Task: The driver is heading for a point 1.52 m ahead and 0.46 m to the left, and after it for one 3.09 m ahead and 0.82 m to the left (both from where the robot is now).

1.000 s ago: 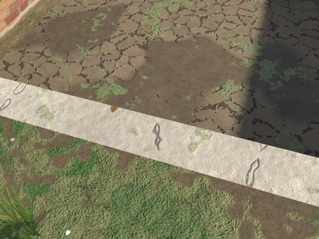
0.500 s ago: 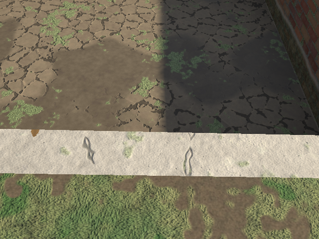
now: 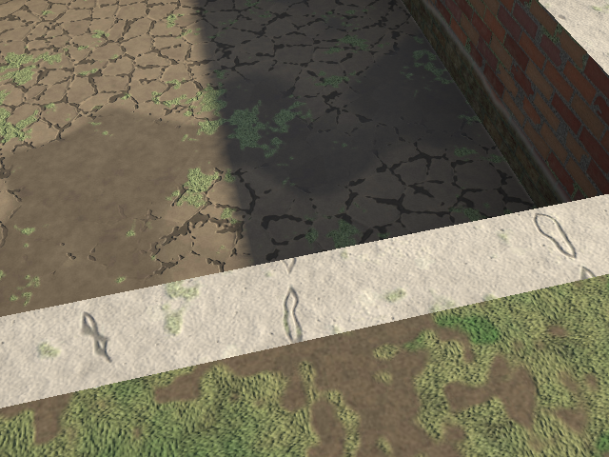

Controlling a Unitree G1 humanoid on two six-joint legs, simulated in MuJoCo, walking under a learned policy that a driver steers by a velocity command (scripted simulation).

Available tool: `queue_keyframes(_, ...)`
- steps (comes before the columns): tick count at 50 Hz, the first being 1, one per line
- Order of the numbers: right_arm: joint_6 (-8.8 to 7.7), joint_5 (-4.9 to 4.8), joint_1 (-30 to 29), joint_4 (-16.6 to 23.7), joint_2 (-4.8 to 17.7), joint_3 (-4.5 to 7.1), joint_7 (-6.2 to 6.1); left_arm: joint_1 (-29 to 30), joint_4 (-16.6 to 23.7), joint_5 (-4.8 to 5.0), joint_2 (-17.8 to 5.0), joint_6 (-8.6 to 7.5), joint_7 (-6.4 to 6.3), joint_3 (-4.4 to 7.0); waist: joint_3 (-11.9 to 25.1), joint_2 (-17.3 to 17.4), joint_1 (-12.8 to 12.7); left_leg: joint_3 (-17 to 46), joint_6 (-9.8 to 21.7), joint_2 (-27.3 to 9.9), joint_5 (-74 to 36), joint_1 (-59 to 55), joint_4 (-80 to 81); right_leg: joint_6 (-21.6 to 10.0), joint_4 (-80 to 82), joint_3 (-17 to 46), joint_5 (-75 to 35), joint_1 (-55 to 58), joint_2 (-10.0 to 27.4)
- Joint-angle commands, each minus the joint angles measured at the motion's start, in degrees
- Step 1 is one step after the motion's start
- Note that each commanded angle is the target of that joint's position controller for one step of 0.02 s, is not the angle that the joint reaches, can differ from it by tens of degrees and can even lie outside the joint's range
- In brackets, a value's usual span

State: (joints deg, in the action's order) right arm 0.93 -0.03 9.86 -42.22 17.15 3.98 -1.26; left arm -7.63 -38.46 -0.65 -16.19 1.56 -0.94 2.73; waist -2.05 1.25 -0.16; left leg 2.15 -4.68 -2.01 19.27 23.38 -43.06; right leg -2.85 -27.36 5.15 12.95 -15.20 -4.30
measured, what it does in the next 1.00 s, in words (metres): steps on the spot, turning left: left foot, then left foot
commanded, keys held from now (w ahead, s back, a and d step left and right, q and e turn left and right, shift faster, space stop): q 0.64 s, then w+q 0.24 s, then w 0.12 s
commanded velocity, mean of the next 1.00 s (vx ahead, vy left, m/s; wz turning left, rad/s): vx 0.09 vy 0.00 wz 0.42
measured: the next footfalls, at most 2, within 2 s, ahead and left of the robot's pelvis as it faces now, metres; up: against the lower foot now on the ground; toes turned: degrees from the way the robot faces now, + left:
left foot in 0.06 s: +0.05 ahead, +0.15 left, +0.00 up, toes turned +0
left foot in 0.60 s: +0.01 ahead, +0.17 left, +0.00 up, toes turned +19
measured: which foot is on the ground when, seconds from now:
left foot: up 0.00-0.04, down 0.06-0.32, up 0.34-0.58, down 0.60-1.00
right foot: down 0.00-0.60, up 0.62-1.00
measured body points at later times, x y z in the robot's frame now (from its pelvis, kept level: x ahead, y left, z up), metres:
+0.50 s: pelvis +0.00 +0.03 +0.00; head +0.04 +0.04 +0.44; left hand +0.05 +0.34 -0.11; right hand +0.23 -0.21 -0.09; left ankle -0.03 +0.14 -0.69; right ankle +0.01 -0.10 -0.74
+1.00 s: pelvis +0.05 +0.08 +0.01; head +0.07 +0.11 +0.46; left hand +0.10 +0.41 -0.08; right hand +0.27 -0.13 -0.08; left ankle -0.03 +0.15 -0.74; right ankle +0.19 -0.01 -0.72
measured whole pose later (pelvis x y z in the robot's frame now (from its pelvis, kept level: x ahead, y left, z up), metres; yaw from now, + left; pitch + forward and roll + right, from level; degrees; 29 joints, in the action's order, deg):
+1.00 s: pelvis +0.05 +0.08 +0.01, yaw +30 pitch +2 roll -1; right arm -1.2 -1.1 19.5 -37.1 17.5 3.4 -0.8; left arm -5.8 -41.9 0.8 -17.7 -4.5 1.4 4.0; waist 0.6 -0.6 3.2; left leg 9.6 3.3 4.1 14.8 10.2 -23.0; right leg 2.4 -33.1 3.7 11.2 -25.1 -0.1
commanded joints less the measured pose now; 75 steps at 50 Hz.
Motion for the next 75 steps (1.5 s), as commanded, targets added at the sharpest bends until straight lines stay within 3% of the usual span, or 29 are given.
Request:
queue_keyframes(1,-1.16,-0.1,0.4,3.1,3.1,0.31,0.76,1.7,1.6,-0.38,-5.0,-1.05,0.5,0.38,5.5,-8.7,0.5,-1.3,1.5,-0.3,-5.7,-11.0,11.8,-8.6,6.2,9.9,-7.9,-0.1,14.1)
queue_keyframes(3,-1.52,1.0,0.0,3.7,5.6,0.34,0.76,-1.6,-0.3,-0.96,-4.5,-1.97,0.67,-0.01,4.5,-4.2,0.0,2.9,3.6,-2.7,-21.1,-16.9,19.2,-3.3,3.8,7.5,-1.3,-2.0,10.1)
queue_keyframes(4,-1.49,0.86,-1.3,5.2,10.4,1.12,0.45,-4.9,-0.8,-1.66,-6.4,-2.33,0.62,0.69,3.9,2.6,-3.4,7.7,6.3,-7.0,-29.9,-15.6,17.4,-0.6,0.0,3.6,3.9,-2.5,5.5)
queue_keyframes(5,-1.49,0.17,-2.6,4.6,10.6,1.44,0.7,-4.4,-0.6,-1.56,-5.7,-2.35,0.13,0.71,3.8,8.5,-4.1,10.3,10.1,-7.8,-21.5,-9.5,19.1,1.9,-0.2,-0.6,4.1,0.8,2.9)
queue_keyframes(9,-2.06,-0.32,-2.0,5.4,8.8,1.28,0.86,-0.5,0.1,-0.38,-6.5,-0.88,-1.4,1.85,2.8,9.4,-1.3,14.7,10.9,-7.0,-15.6,-5.7,20.6,2.1,-4.7,-3.1,1.6,2.7,2.7)
queue_keyframes(14,-0.71,-0.86,-1.9,8.3,8.0,1.51,-0.33,-2.8,-0.3,0.02,-5.6,-1.15,-0.73,3.0,4.9,2.9,-0.9,13.8,9.8,-3.3,-14.9,-2.6,14.1,0.0,-1.8,-2.3,0.1,4.6,5.3)
queue_keyframes(17,0.1,-0.74,-0.8,10.2,5.7,1.14,-0.04,-4.3,-0.3,-0.36,-9.2,-1.28,-0.69,4.12,4.6,-12.8,-0.4,1.5,4.2,4.1,4.4,7.7,-4.4,-10.3,8.0,13.3,-12.0,9.2,22.4)
queue_keyframes(18,0.29,-0.52,-1.6,10.6,7.2,1.75,0.22,-4.0,0.7,-0.7,-8.3,-1.79,-0.97,3.69,4.8,-12.5,-1.3,1.6,3.1,1.9,15.7,11.0,-16.3,-14.7,8.7,17.1,-20.6,9.6,28.1)
queue_keyframes(20,1.07,-1.24,-0.7,10.2,7.0,2.32,0.68,-1.0,1.5,-0.13,-8.3,-2.42,-1.38,3.44,3.7,-5.5,0.5,3.4,2.1,-0.8,14.3,13.2,-22.7,-13.7,7.9,11.4,-24.3,9.5,26.7)
queue_keyframes(24,1.53,-1.38,-3.0,11.6,3.4,0.65,2.02,-0.1,0.9,0.4,-10.5,-1.23,-1.57,4.26,4.3,-9.1,-1.2,-2.8,1.3,-1.2,6.3,5.2,-8.8,-9.2,6.5,-2.4,-25.7,8.4,19.8)
queue_keyframes(28,2.08,-1.52,0.0,11.8,5.2,1.66,2.97,-1.1,0.2,2.11,-11.9,-0.79,-0.89,4.71,7.0,-9.8,0.0,-7.4,3.7,1.8,-2.9,-5.0,8.5,-6.5,1.2,-6.0,-23.0,8.8,20.9)
queue_keyframes(29,2.29,-1.22,2.4,11.1,6.0,2.26,2.6,-1.9,-0.4,2.56,-10.8,-1.03,-0.64,4.46,7.4,-8.6,1.0,-7.7,5.3,3.4,-7.4,-10.4,14.2,-4.1,-2.7,-8.0,-18.5,6.2,19.6)
queue_keyframes(30,2.26,-1.05,4.7,10.9,9.2,3.46,1.83,-5.2,-1.5,1.7,-8.5,-1.36,-0.21,3.9,7.9,-1.2,1.1,-1.6,7.8,1.1,-19.2,-18.8,18.8,0.3,-12.0,-12.3,-9.2,-0.9,16.3)
queue_keyframes(31,1.9,-0.38,6.1,12.9,17.1,4.94,0.74,-4.2,1.2,-1.91,-4.4,-1.44,0.01,2.34,7.5,17.3,0.1,23.0,16.3,-15.9,-44.7,-28.1,19.3,6.7,-31.4,-14.9,24.2,-20.2,8.2)
queue_keyframes(32,0.32,1.83,7.5,13.4,15.8,4.13,1.71,1.8,3.0,-0.96,-6.9,-1.66,-0.48,2.86,12.5,12.5,4.8,31.1,26.4,-21.7,-43.5,-23.2,21.7,7.4,-41.5,-3.4,29.1,-23.2,4.4)
queue_keyframes(33,-0.94,1.39,7.0,12.5,14.0,3.65,2.04,2.6,3.2,0.66,-8.6,-1.57,-0.58,3.43,10.3,7.4,4.0,27.0,25.3,-18.5,-29.7,-22.6,23.7,6.8,-44.3,-1.3,24.5,-25.1,5.7)
queue_keyframes(36,-1.61,-1.27,3.4,11.7,9.4,2.18,1.03,2.3,2.2,0.54,-9.7,-2.37,-0.36,4.16,4.1,5.2,1.3,23.6,18.5,-11.1,8.4,-17.5,29.3,4.9,-35.8,-0.5,9.2,-26.2,8.1)
queue_keyframes(39,-2.31,-0.14,4.0,11.9,8.9,1.84,-0.01,2.5,1.5,0.72,-7.9,-4.09,0.56,3.72,3.5,6.2,0.9,21.9,18.0,-8.9,7.5,-16.7,32.1,5.1,-28.5,-1.2,1.9,-23.5,6.3)
queue_keyframes(49,-2.9,-1.14,9.6,8.3,10.2,2.17,0.41,7.8,1.6,1.68,-5.9,-7.57,2.64,2.05,1.7,7.0,4.2,22.3,17.6,-8.2,5.1,-11.9,29.3,5.0,-4.9,-2.2,-1.9,-10.5,4.1)
queue_keyframes(54,-2.85,-0.56,8.2,7.8,5.5,0.36,1.02,-3.0,-0.9,1.12,-7.4,-8.57,2.34,2.78,4.3,5.5,-2.0,19.5,13.3,-3.9,1.6,-6.0,19.0,0.2,2.6,-1.7,-2.7,8.7,6.5)
queue_keyframes(55,-3.16,-0.04,7.9,8.6,1.7,-0.85,0.88,-10.4,-2.3,0.54,-10.2,-8.55,2.0,3.26,8.0,-2.7,-4.1,12.3,10.1,1.0,2.4,-0.5,3.2,-3.5,6.0,9.2,1.1,17.1,15.1)
queue_keyframes(56,-4.07,-1.39,9.4,11.1,3.0,-0.57,0.35,-14.9,-4.4,0.41,-16.5,-7.99,2.56,5.06,8.4,-18.5,-3.0,4.4,7.0,6.4,11.6,15.4,-11.8,-12.6,12.8,32.5,15.0,24.7,24.0)
queue_keyframes(57,-4.67,-1.87,8.0,10.3,8.1,0.67,0.15,-14.5,-4.2,1.68,-12.1,-8.01,3.08,3.93,3.2,-12.9,-3.6,5.3,6.2,3.5,13.0,23.3,-20.1,-14.5,15.1,37.6,23.1,23.5,25.5)
queue_keyframes(58,-5.19,-1.91,5.4,10.1,8.9,0.96,0.46,-13.0,-3.7,1.79,-9.3,-7.84,3.01,2.98,-0.3,-10.0,-3.5,5.3,6.6,1.3,7.8,25.6,-22.8,-13.4,15.1,32.7,20.9,21.3,23.4)
queue_keyframes(61,-6.7,0.16,1.3,10.6,5.8,0.46,1.3,-10.8,-2.4,1.11,-7.1,-7.02,2.39,1.95,-0.8,-6.0,-2.3,3.3,5.7,-1.7,-1.7,23.8,-19.1,-11.2,15.7,21.9,3.6,16.9,17.2)
queue_keyframes(67,-7.0,-0.07,-6.6,11.9,0.6,-1.36,2.21,-13.0,-3.6,2.03,-8.4,-5.85,0.44,2.34,0.1,-7.6,-3.2,-1.1,1.6,1.7,-11.7,9.0,4.2,-9.5,15.1,10.5,-14.4,6.5,11.5)
queue_keyframes(71,-7.28,-1.12,-8.6,12.3,3.3,-0.26,2.25,-15.7,-4.3,3.01,-9.5,-5.13,0.1,2.83,0.6,-7.8,-2.9,0.6,2.2,3.3,-17.6,0.1,11.5,-8.2,11.7,14.0,-14.1,4.4,13.4)
queue_keyframes(74,-7.42,-0.85,-0.8,10.3,6.4,1.59,1.49,-14.1,-3.5,2.82,-9.0,-4.63,-0.27,2.83,4.0,-7.9,2.4,-0.4,5.4,3.3,-17.1,-13.6,16.8,-5.0,2.6,14.1,-18.2,3.1,11.0)
queue_keyframes(75,-7.45,-0.18,6.0,9.5,8.4,2.54,0.91,-14.0,-2.8,2.52,-6.3,-4.67,-0.15,2.06,9.7,-6.1,5.9,3.4,8.2,-1.7,-16.6,-24.8,16.6,-2.7,-8.5,11.9,-15.6,-1.0,7.8)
